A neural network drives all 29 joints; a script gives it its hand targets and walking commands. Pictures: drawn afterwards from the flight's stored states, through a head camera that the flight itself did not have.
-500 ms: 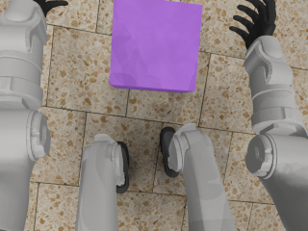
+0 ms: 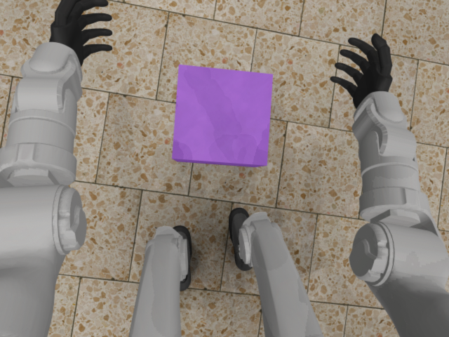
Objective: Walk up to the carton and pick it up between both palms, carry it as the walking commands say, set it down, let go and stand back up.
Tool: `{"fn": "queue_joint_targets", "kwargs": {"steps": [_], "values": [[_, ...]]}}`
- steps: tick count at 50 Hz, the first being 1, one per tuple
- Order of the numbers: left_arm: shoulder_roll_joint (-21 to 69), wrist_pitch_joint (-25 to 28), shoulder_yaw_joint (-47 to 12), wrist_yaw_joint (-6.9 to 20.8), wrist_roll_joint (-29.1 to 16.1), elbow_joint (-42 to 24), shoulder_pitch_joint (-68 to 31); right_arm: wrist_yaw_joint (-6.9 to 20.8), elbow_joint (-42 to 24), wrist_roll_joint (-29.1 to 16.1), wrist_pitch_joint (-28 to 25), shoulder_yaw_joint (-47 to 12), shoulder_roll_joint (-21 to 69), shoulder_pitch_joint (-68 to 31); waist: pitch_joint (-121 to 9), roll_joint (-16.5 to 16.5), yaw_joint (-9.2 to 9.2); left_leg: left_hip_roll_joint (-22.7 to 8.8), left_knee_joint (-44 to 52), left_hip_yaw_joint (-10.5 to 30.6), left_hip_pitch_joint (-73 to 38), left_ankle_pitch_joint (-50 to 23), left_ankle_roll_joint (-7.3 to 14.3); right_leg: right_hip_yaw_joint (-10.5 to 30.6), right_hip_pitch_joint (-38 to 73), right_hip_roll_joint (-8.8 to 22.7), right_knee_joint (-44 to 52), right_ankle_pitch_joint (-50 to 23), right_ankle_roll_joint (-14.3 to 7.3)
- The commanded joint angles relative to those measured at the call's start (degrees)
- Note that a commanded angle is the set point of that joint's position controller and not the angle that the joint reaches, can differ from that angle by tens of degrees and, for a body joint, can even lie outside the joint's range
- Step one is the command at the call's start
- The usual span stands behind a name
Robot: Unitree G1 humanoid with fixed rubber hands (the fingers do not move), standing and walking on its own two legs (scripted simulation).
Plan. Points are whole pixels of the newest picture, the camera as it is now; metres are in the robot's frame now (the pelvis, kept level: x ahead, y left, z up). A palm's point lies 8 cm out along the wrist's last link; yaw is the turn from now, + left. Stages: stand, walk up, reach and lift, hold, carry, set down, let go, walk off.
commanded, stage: set down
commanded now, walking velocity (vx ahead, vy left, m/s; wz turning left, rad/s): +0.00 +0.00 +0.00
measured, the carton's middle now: (221, 121) +0.52 -0.07 -0.51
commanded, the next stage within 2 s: let go in 0.20 s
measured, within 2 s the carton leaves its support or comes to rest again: neither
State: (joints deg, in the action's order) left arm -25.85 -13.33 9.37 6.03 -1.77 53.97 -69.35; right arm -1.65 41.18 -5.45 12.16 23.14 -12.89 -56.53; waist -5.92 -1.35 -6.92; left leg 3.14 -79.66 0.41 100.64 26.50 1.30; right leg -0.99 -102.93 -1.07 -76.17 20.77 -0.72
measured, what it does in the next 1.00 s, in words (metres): rises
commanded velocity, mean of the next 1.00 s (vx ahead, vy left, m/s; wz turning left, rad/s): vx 0.00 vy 0.00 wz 0.00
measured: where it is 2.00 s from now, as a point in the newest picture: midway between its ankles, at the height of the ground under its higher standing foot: (212, 259)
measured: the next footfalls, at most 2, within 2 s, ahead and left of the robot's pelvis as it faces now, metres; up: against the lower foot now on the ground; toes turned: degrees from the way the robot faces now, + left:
none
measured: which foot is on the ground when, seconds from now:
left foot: down 0.00-1.00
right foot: down 0.00-1.00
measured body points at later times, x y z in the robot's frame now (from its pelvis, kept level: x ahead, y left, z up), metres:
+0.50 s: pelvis +0.03 +0.00 +0.09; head +0.31 -0.01 +0.45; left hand +0.51 +0.17 -0.02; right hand +0.42 -0.27 -0.02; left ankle +0.06 +0.10 -0.56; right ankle +0.10 -0.11 -0.56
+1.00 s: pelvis +0.10 -0.02 +0.17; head +0.19 -0.01 +0.61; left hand +0.34 +0.20 +0.08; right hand +0.28 -0.26 +0.09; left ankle +0.06 +0.10 -0.56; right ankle +0.10 -0.11 -0.56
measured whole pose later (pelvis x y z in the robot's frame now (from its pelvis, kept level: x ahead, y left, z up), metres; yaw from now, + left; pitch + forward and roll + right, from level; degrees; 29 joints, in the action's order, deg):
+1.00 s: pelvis +0.10 -0.02 +0.17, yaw +0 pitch +12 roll +0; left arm -10.9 -1.4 6.9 1.1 2.0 32.1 -0.2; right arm 4.3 26.2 -1.0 1.9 1.7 -11.3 7.2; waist -0.6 0.9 -4.4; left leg 1.5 -31.6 3.3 25.2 18.2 0.0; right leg -0.1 -28.4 -2.9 -31.2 14.5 -2.3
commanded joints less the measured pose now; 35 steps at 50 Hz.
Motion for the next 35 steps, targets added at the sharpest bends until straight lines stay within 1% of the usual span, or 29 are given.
{"fn": "queue_joint_targets", "kwargs": {"steps": [1,7,9,11,13,15,18,20,22,24,26,28,30,32,35], "values": [[-6.82,1.52,1.60,0.06,0.70,-6.72,-14.10,0.32,-6.82,0.49,-1.65,1.09,-7.80,-9.23,-58.30,-5.65,-1.48,0.49,11.17,1.43,-35.34,-20.55,-1.18,-1.50,37.26,-1.01,7.55,-22.97,3.59],[-5.32,2.49,2.99,0.28,2.13,-6.14,-11.91,0.78,-6.27,1.50,-2.47,1.20,-6.12,-6.51,-55.63,-5.64,-1.38,0.47,18.38,1.82,-41.09,-23.14,-0.98,-0.28,43.32,-0.77,14.40,-25.91,3.54],[-4.06,3.06,3.64,0.56,3.10,-3.27,-11.11,1.10,-2.86,2.61,-2.99,1.25,-4.66,-5.76,-49.42,-5.47,-1.45,0.16,20.58,2.02,-39.54,-21.11,-0.91,-0.03,42.14,-0.45,16.40,-24.03,3.52],[-2.75,3.79,4.46,0.85,4.21,-1.57,-10.22,1.37,-1.38,4.09,-3.83,1.66,-3.52,-5.88,-45.51,-4.99,-1.50,-0.11,22.39,2.24,-38.80,-19.64,-0.80,0.05,41.92,-0.43,17.99,-22.42,3.48],[-2.24,4.37,5.23,0.77,5.15,-0.87,-9.07,1.61,-0.93,5.45,-4.55,2.02,-3.18,-5.36,-45.15,-4.39,-1.41,-0.22,23.54,2.23,-38.98,-19.95,-0.73,0.10,43.91,-0.48,18.84,-22.94,3.43],[-2.10,4.66,5.87,0.29,5.95,-1.32,-7.45,1.80,-1.37,6.60,-5.00,2.13,-3.65,-4.10,-46.95,-3.95,-1.27,-0.20,24.34,2.08,-40.27,-21.87,-0.87,0.12,47.06,-0.62,19.39,-24.90,3.37],[-0.72,4.79,6.11,-1.37,6.98,-4.88,-2.15,2.79,-4.02,7.69,-5.59,1.40,-5.45,1.06,-52.13,-4.02,-1.22,-0.19,25.12,2.27,-46.23,-28.16,-1.53,-0.09,51.86,-1.31,20.24,-28.89,2.97],[0.92,4.83,5.40,-2.76,7.63,-8.72,4.98,3.85,-6.61,8.11,-5.77,-0.05,-6.38,8.09,-56.29,-4.27,-0.99,-0.14,25.79,2.56,-51.94,-33.01,-1.98,-0.01,55.46,-1.70,20.98,-31.85,2.51],[2.79,4.93,4.38,-4.43,8.00,-13.88,11.87,5.15,-10.01,7.75,-5.97,-2.33,-7.41,14.07,-58.24,-4.41,-0.46,-0.31,26.91,3.05,-56.61,-36.27,-2.24,0.40,58.25,-1.91,21.96,-33.37,1.90],[4.29,5.19,3.39,-6.08,7.60,-20.36,17.06,6.54,-14.23,6.41,-6.33,-5.11,-8.74,18.40,-58.20,-3.78,0.08,-0.45,28.82,3.55,-59.29,-36.85,-2.18,1.13,61.86,-2.00,23.55,-33.88,1.36],[5.78,5.48,2.70,-7.23,6.39,-25.40,20.61,7.81,-16.66,4.64,-6.67,-8.02,-9.38,21.27,-55.47,-2.48,0.95,-0.40,30.82,3.54,-58.82,-34.42,-2.06,1.92,65.95,-1.92,25.01,-33.55,0.94],[7.30,5.77,2.53,-7.85,5.38,-27.79,24.18,8.76,-17.11,3.41,-6.89,-9.93,-9.55,23.44,-50.64,-1.28,1.64,-0.31,33.06,3.02,-56.36,-29.58,-1.88,2.57,69.94,-1.47,26.62,-32.15,0.86],[8.11,6.18,2.06,-7.90,5.00,-28.47,30.16,9.20,-16.86,3.27,-7.01,-11.46,-8.99,28.61,-46.54,0.01,2.02,-0.14,35.30,2.46,-55.59,-25.95,-1.72,3.27,74.84,-0.81,28.61,-31.85,1.02],[7.77,6.77,1.59,-7.76,4.80,-27.77,35.88,9.17,-16.48,3.45,-7.23,-13.18,-8.34,34.34,-41.69,1.18,2.51,0.03,37.65,1.86,-55.52,-22.18,-1.71,4.14,79.43,-0.02,30.89,-31.32,1.41],[7.86,8.25,0.78,-7.34,4.44,-26.15,42.66,8.54,-15.99,3.71,-8.12,-15.01,-7.19,42.03,-32.94,1.77,2.77,-0.03,40.80,1.54,-57.89,-17.71,-1.83,4.73,82.28,0.85,34.60,-28.72,2.09]]}}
